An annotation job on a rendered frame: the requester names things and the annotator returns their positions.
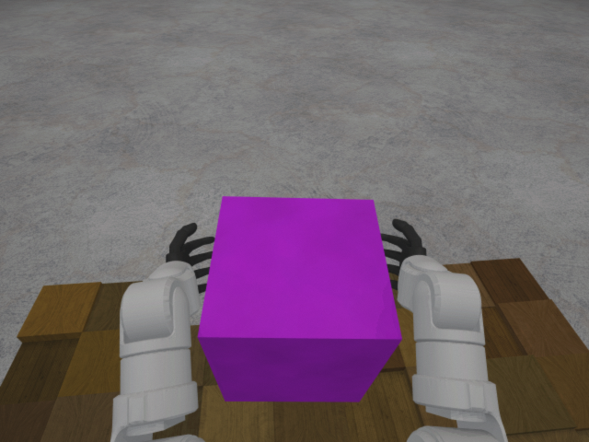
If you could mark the robot left forearm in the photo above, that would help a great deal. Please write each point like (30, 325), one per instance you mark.
(155, 337)

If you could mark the robot right forearm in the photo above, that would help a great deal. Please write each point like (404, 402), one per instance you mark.
(452, 377)

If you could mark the carton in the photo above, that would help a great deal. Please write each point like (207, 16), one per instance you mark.
(298, 304)

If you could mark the right robot hand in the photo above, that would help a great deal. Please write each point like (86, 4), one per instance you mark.
(410, 246)

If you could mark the left robot hand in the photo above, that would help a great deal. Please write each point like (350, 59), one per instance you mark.
(178, 251)

